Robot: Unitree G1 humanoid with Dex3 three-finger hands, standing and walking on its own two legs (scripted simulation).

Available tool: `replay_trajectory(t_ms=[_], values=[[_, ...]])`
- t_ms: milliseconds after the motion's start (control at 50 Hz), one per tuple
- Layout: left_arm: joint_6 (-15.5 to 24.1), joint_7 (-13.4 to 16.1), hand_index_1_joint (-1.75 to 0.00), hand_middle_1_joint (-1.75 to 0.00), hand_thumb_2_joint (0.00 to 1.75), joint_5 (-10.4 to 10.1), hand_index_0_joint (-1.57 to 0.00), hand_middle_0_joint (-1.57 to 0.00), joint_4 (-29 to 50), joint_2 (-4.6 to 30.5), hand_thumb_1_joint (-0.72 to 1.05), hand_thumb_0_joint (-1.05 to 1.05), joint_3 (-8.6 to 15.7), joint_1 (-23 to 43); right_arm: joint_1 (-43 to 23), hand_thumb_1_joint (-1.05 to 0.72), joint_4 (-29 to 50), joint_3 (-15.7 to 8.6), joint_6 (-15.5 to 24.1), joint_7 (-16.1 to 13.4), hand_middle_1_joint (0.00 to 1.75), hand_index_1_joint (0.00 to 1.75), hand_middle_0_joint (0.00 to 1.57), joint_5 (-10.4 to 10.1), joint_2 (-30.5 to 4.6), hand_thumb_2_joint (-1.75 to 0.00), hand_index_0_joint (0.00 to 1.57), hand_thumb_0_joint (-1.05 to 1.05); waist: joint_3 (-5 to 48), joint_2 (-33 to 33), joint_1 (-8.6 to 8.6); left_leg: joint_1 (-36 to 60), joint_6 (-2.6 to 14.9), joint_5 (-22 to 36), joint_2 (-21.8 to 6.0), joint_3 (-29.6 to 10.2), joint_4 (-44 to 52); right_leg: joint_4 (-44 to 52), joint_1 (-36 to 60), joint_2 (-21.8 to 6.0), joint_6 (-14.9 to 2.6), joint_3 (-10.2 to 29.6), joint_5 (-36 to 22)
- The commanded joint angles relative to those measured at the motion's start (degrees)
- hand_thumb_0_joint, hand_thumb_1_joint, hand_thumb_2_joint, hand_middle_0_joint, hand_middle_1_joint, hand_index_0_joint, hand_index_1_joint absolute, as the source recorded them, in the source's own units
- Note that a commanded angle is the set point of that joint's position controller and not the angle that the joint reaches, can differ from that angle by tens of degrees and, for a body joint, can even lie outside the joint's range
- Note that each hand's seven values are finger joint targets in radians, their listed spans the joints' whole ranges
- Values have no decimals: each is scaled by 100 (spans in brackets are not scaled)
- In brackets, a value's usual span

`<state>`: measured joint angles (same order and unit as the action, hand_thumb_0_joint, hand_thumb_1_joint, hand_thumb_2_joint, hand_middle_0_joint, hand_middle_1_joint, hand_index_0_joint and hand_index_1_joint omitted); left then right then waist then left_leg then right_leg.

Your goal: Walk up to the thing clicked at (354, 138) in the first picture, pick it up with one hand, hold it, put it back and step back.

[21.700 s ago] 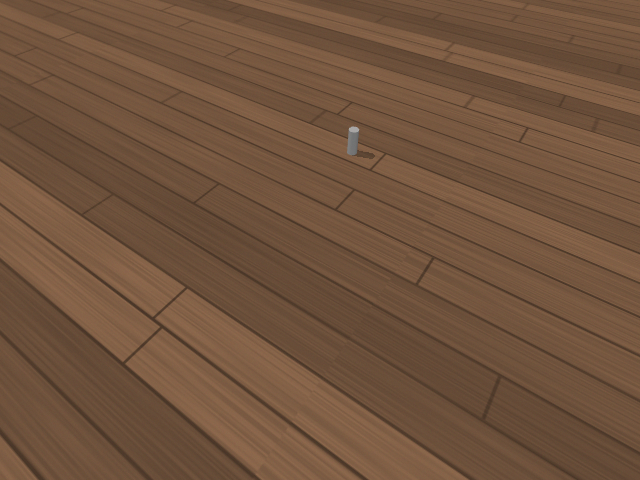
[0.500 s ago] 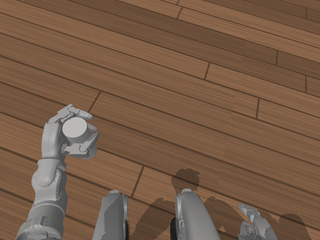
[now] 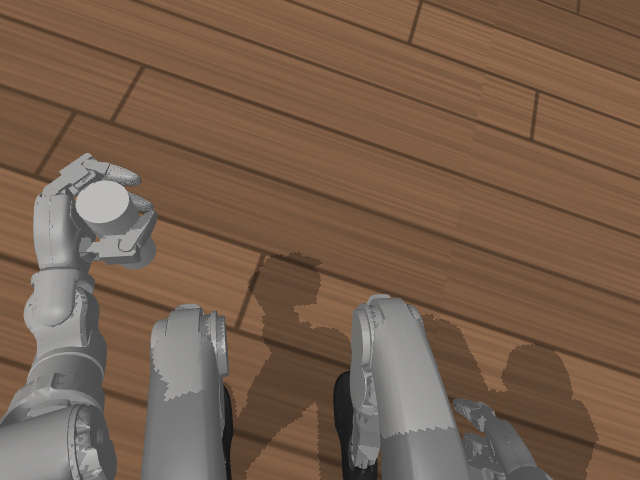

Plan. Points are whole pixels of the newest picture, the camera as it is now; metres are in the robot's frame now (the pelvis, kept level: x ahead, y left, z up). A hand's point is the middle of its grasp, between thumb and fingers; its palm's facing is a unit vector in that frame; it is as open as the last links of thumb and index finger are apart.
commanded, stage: crouch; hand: left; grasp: from the side
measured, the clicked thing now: (121, 229) +0.42 +0.22 -0.08
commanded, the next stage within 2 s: lower in 0.80 s
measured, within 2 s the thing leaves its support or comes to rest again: neither
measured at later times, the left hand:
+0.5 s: hand (142, 227) +0.45 +0.21 -0.15, palm faces +0.06 -1.00 -0.01, open 7.3 cm
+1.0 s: hand (151, 233) +0.45 +0.21 -0.19, palm faces +0.06 -1.00 -0.01, open 7.3 cm
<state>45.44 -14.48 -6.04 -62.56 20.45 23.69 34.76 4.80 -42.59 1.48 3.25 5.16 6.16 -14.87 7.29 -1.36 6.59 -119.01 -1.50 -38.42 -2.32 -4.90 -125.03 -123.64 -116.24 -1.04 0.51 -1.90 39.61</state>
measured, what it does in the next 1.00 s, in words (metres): lowers itself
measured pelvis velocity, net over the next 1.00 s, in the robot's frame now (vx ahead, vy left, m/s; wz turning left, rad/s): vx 0.00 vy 0.01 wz -0.11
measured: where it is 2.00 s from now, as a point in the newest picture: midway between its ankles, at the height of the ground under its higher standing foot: (286, 458)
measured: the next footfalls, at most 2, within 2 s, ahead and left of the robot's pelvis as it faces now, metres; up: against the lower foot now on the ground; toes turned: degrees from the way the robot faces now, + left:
none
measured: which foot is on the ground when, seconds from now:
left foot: down 0.00-1.00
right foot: down 0.00-1.00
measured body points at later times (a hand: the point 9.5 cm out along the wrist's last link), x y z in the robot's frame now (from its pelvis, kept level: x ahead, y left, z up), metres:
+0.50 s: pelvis +0.00 +0.01 -0.08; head +0.21 +0.07 +0.31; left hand +0.44 +0.27 -0.15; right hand +0.10 -0.27 -0.19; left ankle +0.09 +0.13 -0.36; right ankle +0.09 -0.13 -0.36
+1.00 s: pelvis +0.00 +0.01 -0.10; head +0.23 +0.09 +0.28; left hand +0.44 +0.27 -0.19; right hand +0.10 -0.27 -0.19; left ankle +0.09 +0.13 -0.36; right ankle +0.09 -0.13 -0.36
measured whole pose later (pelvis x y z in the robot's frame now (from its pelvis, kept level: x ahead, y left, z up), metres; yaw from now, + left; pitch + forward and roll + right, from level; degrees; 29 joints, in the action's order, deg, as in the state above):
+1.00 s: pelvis +0.00 +0.01 -0.10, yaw -7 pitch +24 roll -10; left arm 48.5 -12.5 -6.0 -66.8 31.8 27.3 36.5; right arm -0.8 -40.2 12.1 -1.2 7.5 11.8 -18.3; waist -5.0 -5.5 11.6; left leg -130.4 -1.8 -39.8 -1.6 -13.0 -145.3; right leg -138.5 -124.4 1.1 2.1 -7.1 38.8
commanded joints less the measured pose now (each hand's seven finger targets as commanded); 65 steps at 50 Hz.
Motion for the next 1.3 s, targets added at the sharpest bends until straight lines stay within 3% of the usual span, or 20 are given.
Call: replay_trajectory(t_ms=[0, 80, 140, 180, 280, 300, 320, 380, 420, 500, 640, 680, 720, 740, 900, 960, 1060, 1160, 1180, 1280], values=[[593, 27, -136, -135, 129, -169, -125, -125, 1250, 1435, 46, 0, 301, 2227, 656, -90, 239, -318, 98, -87, 30, 30, 20, 30, -1204, -91, 20, 0, 3661, 937, 17, 2283, 212, 216, 154, 373, 1155, 1208, 1618, 200, -250, -257, -533], [564, -13, -135, -134, 127, -161, -125, -124, 1078, 1557, 45, 0, 388, 2204, 687, -90, 212, -240, 56, -81, 30, 30, 20, 76, -1287, -91, 20, 0, 3687, 931, 84, 1980, 221, 338, 155, 344, 797, 906, 1555, 213, -232, -327, -700], [535, -38, -133, -133, 126, -153, -123, -123, 994, 1717, 45, 0, 527, 2025, 701, -90, 209, -186, 7, -69, 30, 30, 20, 105, -1344, -91, 20, 0, 3727, 941, 9, 1884, 205, 607, 151, 314, 591, 697, 1539, 242, -233, -364, -929], [522, -80, -133, -133, 126, -184, -124, -123, 979, 1536, 47, 0, 377, 2140, 637, -90, 236, -147, -9, -56, 30, 30, 20, 122, -1351, -91, 20, 0, 3431, 904, 134, 1613, 223, 388, 146, 302, 511, 638, 1408, 258, -223, -419, -776], [515, -87, -133, -133, 127, -172, -122, -122, 894, 1933, 49, 0, 627, 2096, 607, -89, 205, -51, -61, -35, 30, 30, 20, 183, -1459, -90, 20, 0, 3323, 903, 112, 1351, 239, 428, 129, 260, 179, 430, 1356, 302, -199, -465, -849], [527, -93, -134, -134, 127, -182, -124, -124, 931, 1769, 49, 0, 510, 2127, 637, -90, 218, -19, -84, -24, 30, 30, 20, 204, -1455, -91, 20, 0, 3359, 923, 203, 1372, 228, 539, 117, 231, 116, 387, 1390, 313, -198, -487, -980], [528, -76, -134, -134, 127, -186, -123, -123, 916, 1760, 48, 0, 535, 2061, 604, -89, 209, -9, -98, -16, 30, 30, 20, 216, -1472, -91, 20, 0, 3292, 940, 153, 1378, 212, 530, 112, 206, 113, 329, 1274, 324, -207, -524, -947], [526, -61, -134, -134, 127, -115, -123, -123, 967, 1966, 49, 0, 603, 2004, 577, -89, 221, 31, -136, 7, 30, 30, 20, 259, -1553, -91, 20, 0, 3288, 1258, 147, 1557, 159, 635, 87, 123, 110, 159, 1130, 337, -241, -622, -1019], [550, -64, -134, -134, 127, -84, -125, -124, 1059, 1885, 48, 0, 473, 2130, 512, -90, 249, 80, -171, 19, 30, 30, 20, 294, -1589, -91, 20, 0, 3172, 1382, 281, 1596, 141, 574, 68, 32, 88, 65, 934, 333, -248, -705, -983], [560, -40, -133, -133, 125, -135, -123, -123, 1006, 1966, 49, 0, 542, 1940, 472, -90, 268, 143, -210, 35, 30, 30, 20, 332, -1640, -91, 20, 0, 3176, 1322, 265, 1520, 145, 638, 68, 5, -66, 12, 1012, 357, -230, -724, -1060], [654, 67, -135, -136, 127, -175, -127, -126, 950, 1928, 48, 0, 444, 1954, 300, -90, 333, 331, -277, 71, 30, 30, 20, 444, -1759, -91, 20, 0, 2869, 1455, 457, 1542, 117, 633, 44, -128, -218, -115, 913, 363, -212, -844, -1113], [704, 107, -135, -135, 126, -176, -126, -126, 1068, 2229, 47, 0, 602, 1947, 317, -91, 313, 360, -313, 70, 30, 30, 20, 474, -1754, -91, 20, 0, 3024, 1375, 394, 1365, 151, 709, 56, -82, -361, -95, 1190, 391, -180, -796, -1223], [705, 115, -136, -137, 129, -102, -127, -126, 876, 2089, 51, 0, 445, 1820, 297, -90, 314, 416, -322, 95, 30, 30, 20, 506, -1755, -91, 20, 0, 2883, 1420, 474, 1370, 137, 779, 45, -111, -344, -144, 1179, 390, -186, -835, -1272], [730, 137, -136, -136, 127, -103, -129, -128, 956, 2157, 50, 0, 483, 1798, 206, -91, 353, 410, -329, 92, 30, 30, 20, 501, -1773, -91, 20, 0, 2778, 1441, 413, 1339, 129, 638, 34, -132, -318, -165, 987, 395, -203, -856, -1116], [825, 171, -139, -140, 124, -152, -131, -130, 1000, 2285, 45, 0, 528, 1834, 170, -91, 387, 551, -402, 129, 30, 30, 20, 585, -1929, -91, 20, 0, 2767, 1614, 588, 1580, 85, 874, 10, -239, -407, -253, 1100, 408, -192, -968, -1366], [824, 215, -136, -137, 122, -133, -129, -127, 254, 2174, 41, 0, 462, 1542, -10, -91, 441, 665, -401, 153, 30, 30, 20, 602, -1923, -91, 20, 0, 2265, 1288, 670, 1106, 132, 575, 12, -260, -509, -248, 996, 429, -169, -1013, -1130], [1143, 273, -134, -136, 120, -139, -129, -127, 326, 2796, 44, 0, 693, 1856, -151, -91, 564, 845, -404, 161, 30, 30, 20, 715, -2055, -90, 20, 0, 2331, 1252, 723, 983, 161, 461, -7, -303, -695, -227, 1311, 487, -129, -1053, -1095], [1341, 244, -136, -137, 122, -169, -131, -129, 18, 2793, 48, 0, 588, 1973, -278, -90, 573, 1023, -357, 170, 30, 30, 20, 825, -2198, -90, 20, 0, 2089, 1552, 959, 1326, 79, 497, -62, -450, -672, -328, 1136, 506, -153, -1209, -1157], [1367, 231, -136, -137, 122, -163, -131, -129, 12, 2904, 48, 0, 662, 1806, -287, -91, 553, 1044, -355, 156, 30, 30, 20, 849, -2234, -90, 20, 0, 2142, 1577, 883, 1455, 62, 639, -73, -456, -698, -347, 1188, 518, -153, -1209, -1269], [1483, 318, -134, -135, 119, -83, -129, -127, 22, 3100, 42, 0, 623, 1937, -466, -91, 670, 1219, -384, 162, 30, 30, 20, 966, -2338, -90, 20, 0, 2070, 2029, 972, 1714, -31, 907, -112, -599, -678, -513, 1182, 514, -181, -1323, -1475]])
